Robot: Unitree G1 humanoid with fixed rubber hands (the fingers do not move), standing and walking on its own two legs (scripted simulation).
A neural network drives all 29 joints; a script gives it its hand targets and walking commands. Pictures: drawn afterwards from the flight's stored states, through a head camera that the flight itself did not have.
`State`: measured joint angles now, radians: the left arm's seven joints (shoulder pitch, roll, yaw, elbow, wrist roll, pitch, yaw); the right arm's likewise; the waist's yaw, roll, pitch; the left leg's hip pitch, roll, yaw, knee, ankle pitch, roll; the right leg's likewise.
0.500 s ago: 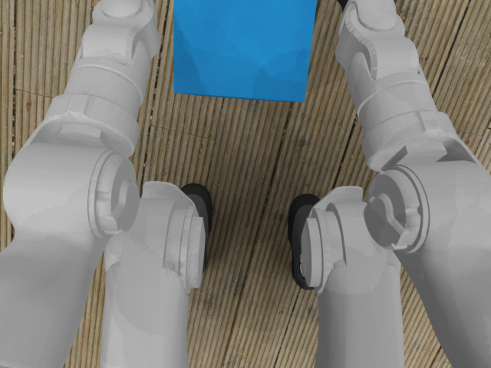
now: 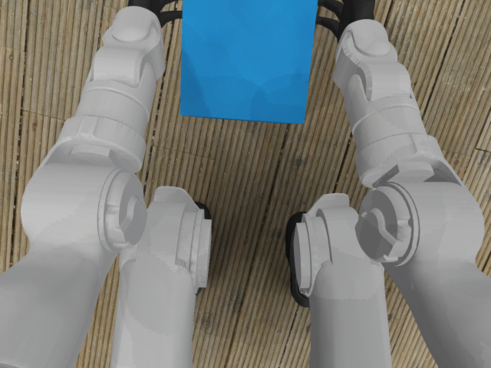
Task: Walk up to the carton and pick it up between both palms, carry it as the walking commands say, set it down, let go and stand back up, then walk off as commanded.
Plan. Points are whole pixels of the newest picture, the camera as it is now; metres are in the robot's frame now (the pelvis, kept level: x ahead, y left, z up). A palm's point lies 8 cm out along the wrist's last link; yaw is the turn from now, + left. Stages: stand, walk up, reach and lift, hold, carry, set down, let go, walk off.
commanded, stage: reach and lift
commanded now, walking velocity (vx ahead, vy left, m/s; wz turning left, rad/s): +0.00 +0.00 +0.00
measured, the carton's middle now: (247, 36) +0.53 +0.03 -0.25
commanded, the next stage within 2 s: none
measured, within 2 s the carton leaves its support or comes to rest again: leaves its support in 0.22 s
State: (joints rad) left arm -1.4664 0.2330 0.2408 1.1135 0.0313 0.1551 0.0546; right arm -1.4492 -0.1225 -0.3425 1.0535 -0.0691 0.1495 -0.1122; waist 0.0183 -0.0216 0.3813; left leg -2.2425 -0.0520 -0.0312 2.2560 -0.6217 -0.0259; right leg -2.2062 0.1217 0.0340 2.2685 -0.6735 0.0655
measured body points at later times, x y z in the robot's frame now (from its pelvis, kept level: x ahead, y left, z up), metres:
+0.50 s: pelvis -0.01 +0.00 +0.01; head +0.34 +0.02 +0.28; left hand +0.54 +0.15 -0.15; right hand +0.54 -0.10 -0.14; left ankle +0.10 +0.12 -0.33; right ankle +0.09 -0.12 -0.33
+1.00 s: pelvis -0.01 +0.00 +0.05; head +0.33 +0.03 +0.33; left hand +0.54 +0.14 -0.09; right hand +0.54 -0.10 -0.08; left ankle +0.10 +0.12 -0.33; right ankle +0.09 -0.13 -0.33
